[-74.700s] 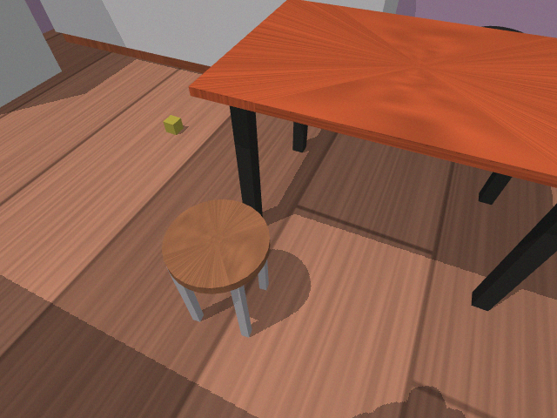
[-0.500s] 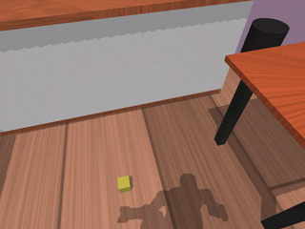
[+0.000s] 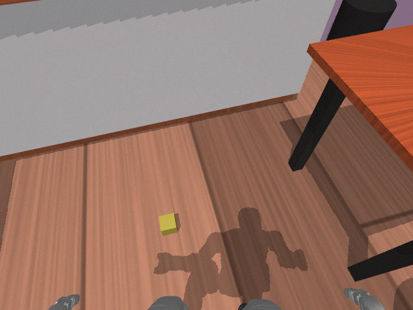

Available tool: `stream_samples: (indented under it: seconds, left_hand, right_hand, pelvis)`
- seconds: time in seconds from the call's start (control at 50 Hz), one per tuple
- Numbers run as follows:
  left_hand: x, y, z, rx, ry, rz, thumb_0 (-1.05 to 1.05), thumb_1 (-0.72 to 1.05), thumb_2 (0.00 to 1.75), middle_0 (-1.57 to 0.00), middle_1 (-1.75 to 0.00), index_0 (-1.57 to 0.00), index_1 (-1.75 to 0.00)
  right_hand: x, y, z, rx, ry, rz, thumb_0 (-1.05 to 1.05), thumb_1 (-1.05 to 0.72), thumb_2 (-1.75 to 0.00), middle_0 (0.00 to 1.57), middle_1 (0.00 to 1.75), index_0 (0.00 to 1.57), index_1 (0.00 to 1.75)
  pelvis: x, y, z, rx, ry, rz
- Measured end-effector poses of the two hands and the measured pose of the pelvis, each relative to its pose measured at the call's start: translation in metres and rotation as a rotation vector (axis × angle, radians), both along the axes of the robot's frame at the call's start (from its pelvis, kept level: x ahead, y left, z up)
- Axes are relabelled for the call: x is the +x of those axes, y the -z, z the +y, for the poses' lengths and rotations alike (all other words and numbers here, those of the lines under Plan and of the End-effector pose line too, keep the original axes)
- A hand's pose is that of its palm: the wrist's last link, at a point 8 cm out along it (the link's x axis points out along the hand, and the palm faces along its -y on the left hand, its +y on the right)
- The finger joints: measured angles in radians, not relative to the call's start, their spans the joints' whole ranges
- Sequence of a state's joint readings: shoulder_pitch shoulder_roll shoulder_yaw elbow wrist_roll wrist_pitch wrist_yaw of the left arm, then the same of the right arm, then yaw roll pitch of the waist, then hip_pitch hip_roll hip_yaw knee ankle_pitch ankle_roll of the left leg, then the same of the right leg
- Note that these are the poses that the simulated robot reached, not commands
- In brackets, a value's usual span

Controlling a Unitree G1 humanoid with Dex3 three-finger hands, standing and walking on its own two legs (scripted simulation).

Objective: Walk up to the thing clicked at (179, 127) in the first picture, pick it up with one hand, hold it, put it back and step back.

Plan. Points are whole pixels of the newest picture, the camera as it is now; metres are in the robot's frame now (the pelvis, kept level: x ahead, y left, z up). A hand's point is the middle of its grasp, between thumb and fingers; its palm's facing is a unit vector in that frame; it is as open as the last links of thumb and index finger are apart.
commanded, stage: step back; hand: left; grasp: from above
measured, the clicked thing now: (168, 224) +0.51 +0.19 -0.73
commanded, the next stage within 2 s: none
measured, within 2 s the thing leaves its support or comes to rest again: neither
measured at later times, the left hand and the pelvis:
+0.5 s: hand out of the picture +0.03 +0.29 -0.17, palm faces -0.10 -0.92 -0.39, open 7.4 cm; pelvis -0.09 +0.03 -0.02, yaw -5 degrees
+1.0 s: hand out of the picture -0.10 +0.30 -0.16, palm faces +0.00 -0.93 -0.36, open 7.4 cm; pelvis -0.23 +0.04 -0.01, yaw -1 degrees
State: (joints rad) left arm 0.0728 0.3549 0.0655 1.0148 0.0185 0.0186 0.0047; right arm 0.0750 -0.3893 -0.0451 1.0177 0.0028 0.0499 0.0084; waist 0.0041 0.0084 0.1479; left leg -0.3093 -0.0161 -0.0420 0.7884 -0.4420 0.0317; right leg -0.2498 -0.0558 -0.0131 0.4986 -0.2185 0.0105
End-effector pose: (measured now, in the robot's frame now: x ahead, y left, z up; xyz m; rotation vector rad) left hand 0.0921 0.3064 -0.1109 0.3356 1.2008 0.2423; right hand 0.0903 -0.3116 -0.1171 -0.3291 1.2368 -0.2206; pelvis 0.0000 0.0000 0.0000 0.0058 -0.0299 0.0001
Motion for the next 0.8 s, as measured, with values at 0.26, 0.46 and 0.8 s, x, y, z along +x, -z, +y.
stream_samples:
  seconds: [0.26,0.46,0.8]
  left_hand:
    - [-0.002,0.020,0.038,-0.013,0.053,-0.049,0.01,0.90,0.90,-0.20,-0.30,-0.20,-0.30]
    - [-0.057,0.018,0.027,-0.005,0.104,0.011,0.01,0.90,0.90,-0.20,-0.30,-0.20,-0.30]
    - [-0.137,-0.012,0.021,0.031,0.087,-0.129,0.01,0.90,0.90,-0.20,-0.30,-0.20,-0.30]
  right_hand:
    - [-0.080,-0.013,0.036,-0.079,0.011,0.078,0.01,-0.90,-0.90,0.20,0.30,0.20,0.30]
    - [-0.102,0.000,0.036,-0.040,0.028,-0.052,0.01,-0.90,-0.90,0.20,0.30,0.20,0.30]
    - [-0.185,0.007,0.020,-0.037,-0.016,-0.010,0.01,-0.91,-0.90,0.20,0.30,0.20,0.30]
  pelvis:
    - [-0.044,0.005,0.036,-0.028,0.009,0.010]
    - [-0.084,0.012,0.033,-0.015,0.072,-0.011]
    - [-0.170,0.009,0.027,0.004,0.022,-0.001]
